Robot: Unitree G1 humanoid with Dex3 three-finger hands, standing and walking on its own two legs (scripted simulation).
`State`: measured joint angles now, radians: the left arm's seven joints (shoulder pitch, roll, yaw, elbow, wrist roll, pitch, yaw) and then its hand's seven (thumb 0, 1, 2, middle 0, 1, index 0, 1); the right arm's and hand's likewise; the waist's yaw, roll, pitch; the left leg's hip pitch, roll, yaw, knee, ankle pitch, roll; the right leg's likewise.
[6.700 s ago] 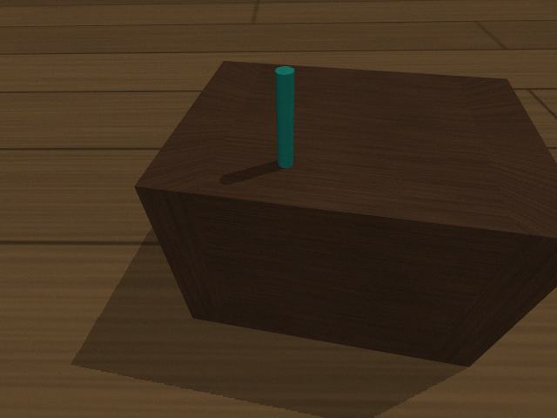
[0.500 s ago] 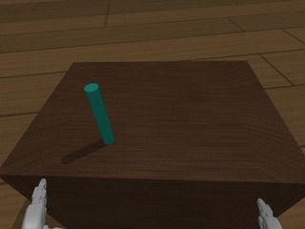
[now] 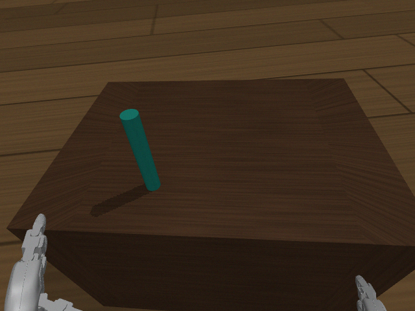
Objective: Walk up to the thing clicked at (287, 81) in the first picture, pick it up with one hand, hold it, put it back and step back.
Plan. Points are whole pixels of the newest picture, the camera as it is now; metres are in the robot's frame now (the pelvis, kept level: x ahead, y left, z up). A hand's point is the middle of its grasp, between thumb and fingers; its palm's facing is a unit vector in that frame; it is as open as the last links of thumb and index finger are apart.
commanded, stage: rise first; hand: left
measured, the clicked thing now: (143, 154) +0.48 +0.21 +0.04
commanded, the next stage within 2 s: go down in 0.46 s
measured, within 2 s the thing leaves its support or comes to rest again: neither
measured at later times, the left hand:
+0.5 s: hand (57, 270) +0.18 +0.27 +0.08, palm faces +0.34 -0.84 -0.42, open 17.6 cm
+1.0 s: hand (45, 245) +0.22 +0.30 +0.09, palm faces +0.35 -0.89 -0.30, open 17.6 cm
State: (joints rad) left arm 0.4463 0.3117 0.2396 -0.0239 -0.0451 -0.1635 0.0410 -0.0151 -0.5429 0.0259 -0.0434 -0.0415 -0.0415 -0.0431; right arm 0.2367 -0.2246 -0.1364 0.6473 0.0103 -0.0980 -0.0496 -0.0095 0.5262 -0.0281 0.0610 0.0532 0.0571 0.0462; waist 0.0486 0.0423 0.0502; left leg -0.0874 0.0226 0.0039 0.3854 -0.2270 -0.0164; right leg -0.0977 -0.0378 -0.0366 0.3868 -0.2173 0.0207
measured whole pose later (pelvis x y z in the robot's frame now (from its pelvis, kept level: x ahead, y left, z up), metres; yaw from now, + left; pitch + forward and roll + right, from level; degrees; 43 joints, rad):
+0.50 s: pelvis +0.00 +0.00 +0.00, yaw +0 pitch -4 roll +0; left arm 0.46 0.33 0.29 -0.10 -0.04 -0.24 0.03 -0.02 -0.57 0.06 -0.05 -0.05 -0.04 -0.06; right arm 0.23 -0.23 -0.15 0.67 0.01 -0.12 -0.04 -0.01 0.53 -0.04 0.06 0.05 0.06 0.05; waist 0.06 0.04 0.06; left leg -0.09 0.02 0.00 0.38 -0.22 -0.02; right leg -0.10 -0.04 -0.04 0.39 -0.22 0.02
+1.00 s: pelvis +0.00 +0.00 -0.01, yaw +1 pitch -2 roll +0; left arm 0.22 0.37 0.41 0.11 -0.13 -0.27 -0.13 -0.02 -0.60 0.03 -0.07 -0.05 -0.07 -0.05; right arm 0.19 -0.22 -0.14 0.70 0.02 -0.09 -0.05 -0.01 0.51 -0.05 0.06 0.05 0.06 0.05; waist 0.04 0.02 0.01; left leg -0.19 0.01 -0.01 0.50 -0.27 -0.01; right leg -0.19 -0.05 -0.05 0.49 -0.26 0.03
